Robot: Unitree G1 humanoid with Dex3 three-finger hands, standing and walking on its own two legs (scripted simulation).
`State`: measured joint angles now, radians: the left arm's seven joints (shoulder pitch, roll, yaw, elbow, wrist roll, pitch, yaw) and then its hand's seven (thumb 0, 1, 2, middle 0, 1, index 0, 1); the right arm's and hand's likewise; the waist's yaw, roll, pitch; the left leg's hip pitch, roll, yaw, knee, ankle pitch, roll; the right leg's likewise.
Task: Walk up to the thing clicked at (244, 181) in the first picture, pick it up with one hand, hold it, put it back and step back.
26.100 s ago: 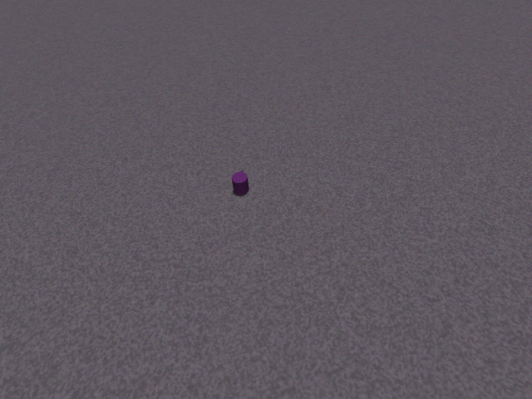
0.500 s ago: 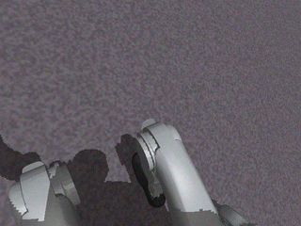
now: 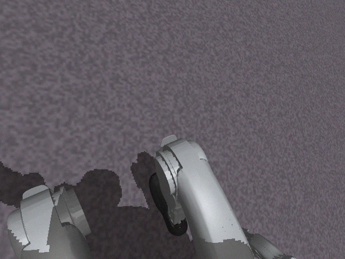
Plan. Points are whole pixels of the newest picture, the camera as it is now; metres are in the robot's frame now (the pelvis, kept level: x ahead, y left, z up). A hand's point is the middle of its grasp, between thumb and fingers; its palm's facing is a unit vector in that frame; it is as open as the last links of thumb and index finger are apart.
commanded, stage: settle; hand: left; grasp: from above
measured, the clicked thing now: out of the picture +0.47 +0.33 -0.26
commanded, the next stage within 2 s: lift in 0.94 s
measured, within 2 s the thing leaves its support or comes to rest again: leaves its support in 0.38 s
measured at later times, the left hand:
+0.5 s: hand out of the picture +0.47 +0.33 -0.20, palm faces -0.36 -0.12 -0.93, open 11.0 cm
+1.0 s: hand out of the picture +0.44 +0.32 -0.12, palm faces -0.46 -0.11 -0.88, open 10.9 cm
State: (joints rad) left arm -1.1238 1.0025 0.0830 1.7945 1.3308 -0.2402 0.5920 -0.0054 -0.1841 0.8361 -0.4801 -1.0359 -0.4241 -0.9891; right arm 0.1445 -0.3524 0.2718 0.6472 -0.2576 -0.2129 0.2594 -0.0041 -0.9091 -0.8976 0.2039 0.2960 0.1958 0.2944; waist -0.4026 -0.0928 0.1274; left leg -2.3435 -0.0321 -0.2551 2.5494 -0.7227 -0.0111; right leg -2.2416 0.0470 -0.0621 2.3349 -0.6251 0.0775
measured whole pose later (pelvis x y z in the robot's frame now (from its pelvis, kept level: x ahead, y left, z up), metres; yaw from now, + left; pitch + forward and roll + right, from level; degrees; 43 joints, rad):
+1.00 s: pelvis -0.01 -0.01 +0.04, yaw +6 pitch +33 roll -10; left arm -0.98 0.78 0.08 1.35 1.25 -0.22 0.25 0.00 -0.17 0.75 -0.59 -0.88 -0.54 -0.83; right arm 0.18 -0.32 0.08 0.66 -0.14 -0.03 0.18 0.00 -0.92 -0.90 0.20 0.30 0.20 0.29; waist -0.27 0.01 -0.01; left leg -2.29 -0.04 -0.18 2.38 -0.67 -0.03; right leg -2.22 0.00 -0.01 2.24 -0.61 0.07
